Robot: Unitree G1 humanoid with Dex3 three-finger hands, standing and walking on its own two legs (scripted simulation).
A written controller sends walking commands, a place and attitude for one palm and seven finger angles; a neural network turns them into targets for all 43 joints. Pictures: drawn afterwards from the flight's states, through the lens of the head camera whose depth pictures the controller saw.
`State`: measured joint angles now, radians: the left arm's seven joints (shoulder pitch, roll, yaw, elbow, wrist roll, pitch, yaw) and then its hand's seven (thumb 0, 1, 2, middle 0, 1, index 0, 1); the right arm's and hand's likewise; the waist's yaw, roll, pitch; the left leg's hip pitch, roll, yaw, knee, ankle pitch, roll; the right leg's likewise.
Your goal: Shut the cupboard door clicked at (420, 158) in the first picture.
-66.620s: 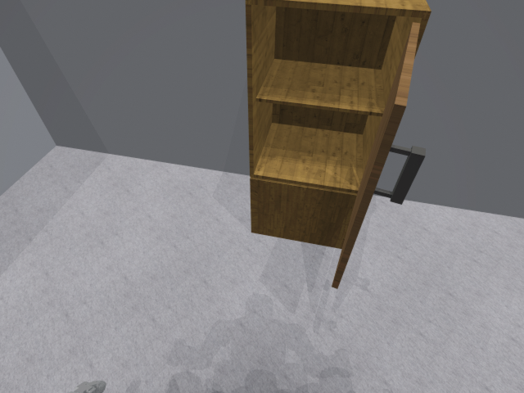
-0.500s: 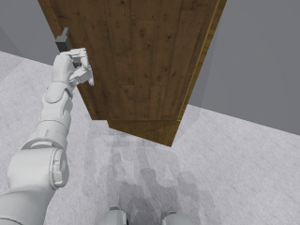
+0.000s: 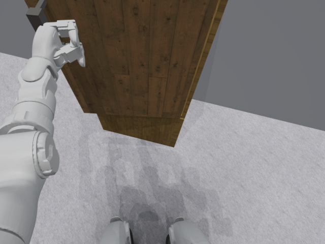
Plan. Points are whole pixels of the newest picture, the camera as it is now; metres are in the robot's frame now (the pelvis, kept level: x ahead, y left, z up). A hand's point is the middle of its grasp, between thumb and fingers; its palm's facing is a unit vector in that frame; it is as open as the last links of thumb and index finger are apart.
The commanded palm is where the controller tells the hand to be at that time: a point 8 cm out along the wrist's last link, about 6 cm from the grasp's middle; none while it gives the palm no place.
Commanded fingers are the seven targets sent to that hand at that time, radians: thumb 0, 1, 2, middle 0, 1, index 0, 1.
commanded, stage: push the door shut along its arc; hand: left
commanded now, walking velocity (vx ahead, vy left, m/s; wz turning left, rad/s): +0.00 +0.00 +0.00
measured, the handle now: (50, 32) +0.61 +0.20 +0.12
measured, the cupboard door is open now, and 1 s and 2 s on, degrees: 12 4 4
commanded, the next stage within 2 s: pull the fist back off the door in 0.62 s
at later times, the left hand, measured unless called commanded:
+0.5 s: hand (92, 32) +0.59 +0.10 +0.13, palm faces -0.29 -0.96 -0.01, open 2.9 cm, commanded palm +0.60 +0.13 +0.12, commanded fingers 0.00 0.90 0.90 -1.30 -1.50 -1.30 -1.50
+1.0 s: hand (102, 29) +0.62 +0.08 +0.12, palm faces +0.16 -0.98 -0.06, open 3.1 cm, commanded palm +0.58 +0.10 +0.12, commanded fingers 0.00 0.90 0.90 -1.30 -1.50 -1.30 -1.50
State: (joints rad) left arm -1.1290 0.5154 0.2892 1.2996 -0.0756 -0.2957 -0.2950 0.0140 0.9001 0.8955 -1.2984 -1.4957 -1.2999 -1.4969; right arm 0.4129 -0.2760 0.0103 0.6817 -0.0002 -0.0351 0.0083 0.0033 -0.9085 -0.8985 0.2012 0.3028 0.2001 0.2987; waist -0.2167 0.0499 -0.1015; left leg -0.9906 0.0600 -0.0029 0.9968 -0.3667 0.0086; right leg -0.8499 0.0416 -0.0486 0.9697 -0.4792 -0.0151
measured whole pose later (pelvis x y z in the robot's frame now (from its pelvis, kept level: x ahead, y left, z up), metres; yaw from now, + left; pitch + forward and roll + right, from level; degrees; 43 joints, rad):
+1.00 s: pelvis +0.00 +0.01 -0.02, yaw -1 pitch +29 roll -5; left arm -1.36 0.42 0.33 1.29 0.16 -0.22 0.29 0.02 0.88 0.90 -1.30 -1.50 -1.30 -1.50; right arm 0.50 -0.22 0.01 0.67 -0.14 -0.05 0.13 0.00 -0.91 -0.90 0.20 0.30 0.20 0.30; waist -0.30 0.08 -0.14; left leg -1.21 0.06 -0.02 1.11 -0.40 0.02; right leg -1.05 0.05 -0.06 1.06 -0.51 0.00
